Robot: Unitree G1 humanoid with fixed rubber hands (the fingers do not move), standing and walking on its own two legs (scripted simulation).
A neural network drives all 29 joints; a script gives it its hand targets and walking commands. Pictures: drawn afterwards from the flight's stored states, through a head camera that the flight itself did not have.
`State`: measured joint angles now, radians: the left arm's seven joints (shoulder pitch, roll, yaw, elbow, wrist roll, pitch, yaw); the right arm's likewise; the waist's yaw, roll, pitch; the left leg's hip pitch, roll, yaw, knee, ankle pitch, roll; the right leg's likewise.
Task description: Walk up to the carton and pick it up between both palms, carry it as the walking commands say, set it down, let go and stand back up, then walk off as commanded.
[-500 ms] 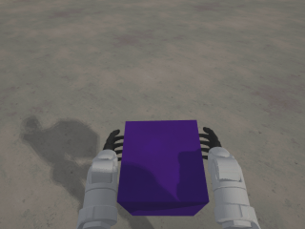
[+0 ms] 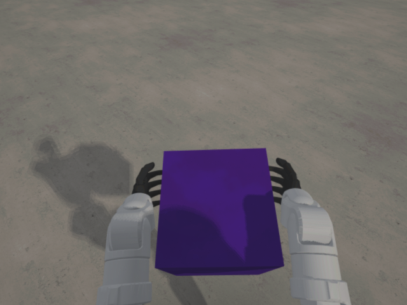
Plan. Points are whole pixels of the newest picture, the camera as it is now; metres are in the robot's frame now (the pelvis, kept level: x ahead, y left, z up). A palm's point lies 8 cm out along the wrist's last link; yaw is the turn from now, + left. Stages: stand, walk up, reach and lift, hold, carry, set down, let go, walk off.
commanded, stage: carry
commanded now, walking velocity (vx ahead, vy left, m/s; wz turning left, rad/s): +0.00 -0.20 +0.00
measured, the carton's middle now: (216, 219) +0.30 +0.00 -0.01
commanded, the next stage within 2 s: none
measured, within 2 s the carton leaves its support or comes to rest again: neither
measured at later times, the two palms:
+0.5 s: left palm (147, 221) +0.24 +0.13 +0.09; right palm (307, 206) +0.27 -0.16 +0.09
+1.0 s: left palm (207, 230) +0.22 +0.02 +0.08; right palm (369, 220) +0.25 -0.26 +0.08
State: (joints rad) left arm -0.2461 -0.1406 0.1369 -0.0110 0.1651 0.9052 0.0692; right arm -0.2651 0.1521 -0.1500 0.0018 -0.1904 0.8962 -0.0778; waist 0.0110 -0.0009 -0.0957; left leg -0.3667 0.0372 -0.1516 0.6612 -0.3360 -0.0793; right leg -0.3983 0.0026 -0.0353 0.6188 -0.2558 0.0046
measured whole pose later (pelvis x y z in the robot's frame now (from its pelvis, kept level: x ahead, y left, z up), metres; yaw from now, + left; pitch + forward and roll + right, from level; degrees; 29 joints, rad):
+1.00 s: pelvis -0.04 -0.14 +0.00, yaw +6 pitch +5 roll -1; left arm -0.20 -0.14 0.05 -0.27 0.12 1.22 0.11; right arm -0.18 0.14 -0.12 -0.31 -0.12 1.22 -0.12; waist -0.02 0.01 -0.09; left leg -0.52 0.09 0.11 0.96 -0.52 -0.03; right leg -0.41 -0.04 -0.13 0.60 -0.26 -0.03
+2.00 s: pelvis -0.09 -0.39 +0.00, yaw +6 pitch +4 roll -2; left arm -0.22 -0.14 0.08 -0.30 0.12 1.21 0.12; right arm -0.22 0.14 -0.12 -0.32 -0.14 1.20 -0.11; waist 0.01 0.04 -0.09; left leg -0.45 0.21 0.08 0.64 -0.29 -0.09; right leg -0.36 -0.04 -0.11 0.53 -0.22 0.03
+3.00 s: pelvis -0.17 -0.65 +0.01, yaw +7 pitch +4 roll -2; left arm -0.19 -0.14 0.08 -0.31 0.12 1.24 0.12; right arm -0.20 0.14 -0.09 -0.28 -0.12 1.21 -0.12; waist 0.02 -0.01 -0.07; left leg -0.34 0.12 0.14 0.55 -0.26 -0.01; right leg -0.51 -0.03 -0.07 0.90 -0.38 0.03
